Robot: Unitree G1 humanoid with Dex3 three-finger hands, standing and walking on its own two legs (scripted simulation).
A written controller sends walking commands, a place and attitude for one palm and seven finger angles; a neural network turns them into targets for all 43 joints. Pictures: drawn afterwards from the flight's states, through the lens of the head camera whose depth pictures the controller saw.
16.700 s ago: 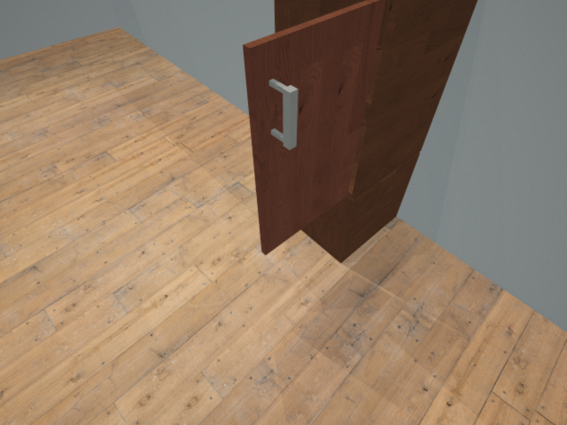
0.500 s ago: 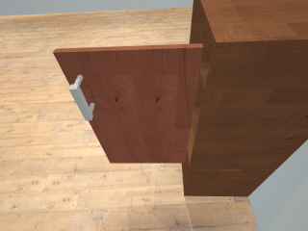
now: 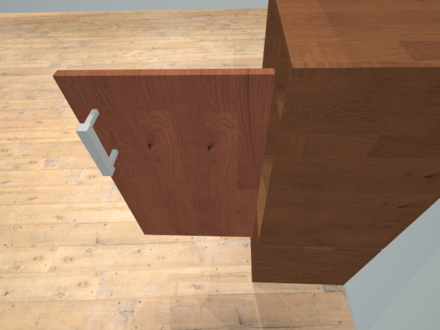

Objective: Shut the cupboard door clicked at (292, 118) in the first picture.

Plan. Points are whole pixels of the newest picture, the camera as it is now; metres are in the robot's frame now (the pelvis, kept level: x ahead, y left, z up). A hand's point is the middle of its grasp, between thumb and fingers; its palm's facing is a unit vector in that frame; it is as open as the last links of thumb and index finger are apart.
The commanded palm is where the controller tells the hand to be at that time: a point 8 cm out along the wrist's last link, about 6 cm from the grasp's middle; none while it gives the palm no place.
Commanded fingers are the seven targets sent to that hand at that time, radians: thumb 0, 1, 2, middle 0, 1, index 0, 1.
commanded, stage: come to a stop and stand still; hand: left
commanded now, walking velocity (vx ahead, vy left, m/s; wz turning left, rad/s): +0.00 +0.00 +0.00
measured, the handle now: (101, 144) +0.41 +0.26 +0.12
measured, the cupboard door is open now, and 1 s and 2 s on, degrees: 90 90 90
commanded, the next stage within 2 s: look again from close up in 0.10 s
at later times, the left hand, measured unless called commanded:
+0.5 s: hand out of the picture -0.01 +0.17 -0.17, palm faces +0.04 -0.98 -0.22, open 7.3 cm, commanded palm none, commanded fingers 0.00 0.90 0.90 -0.20 -0.30 -0.20 -0.30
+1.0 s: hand out of the picture +0.13 +0.20 -0.06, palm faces +0.24 -0.96 -0.17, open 7.2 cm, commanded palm +0.09 +0.22 -0.06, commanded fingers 0.00 0.90 0.90 -0.35 -0.46 -0.35 -0.46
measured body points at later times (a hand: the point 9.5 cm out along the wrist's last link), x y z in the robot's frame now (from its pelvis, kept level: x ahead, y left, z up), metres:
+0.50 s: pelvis +0.00 -0.01 +0.00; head +0.02 -0.02 +0.45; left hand -0.01 +0.22 -0.15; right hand -0.01 -0.21 -0.17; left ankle -0.05 +0.13 -0.74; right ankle +0.00 -0.09 -0.74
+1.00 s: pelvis -0.02 +0.01 -0.01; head -0.01 -0.01 +0.44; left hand +0.12 +0.25 -0.04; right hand +0.04 -0.24 -0.15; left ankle -0.05 +0.13 -0.74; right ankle +0.00 -0.09 -0.74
